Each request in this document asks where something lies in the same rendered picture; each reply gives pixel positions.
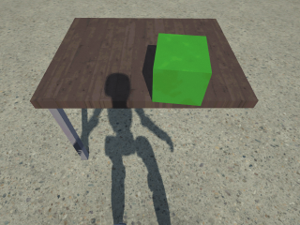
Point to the table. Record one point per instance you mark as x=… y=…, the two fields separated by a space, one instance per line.
x=107 y=63

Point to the carton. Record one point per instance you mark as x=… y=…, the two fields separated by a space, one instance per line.
x=182 y=69

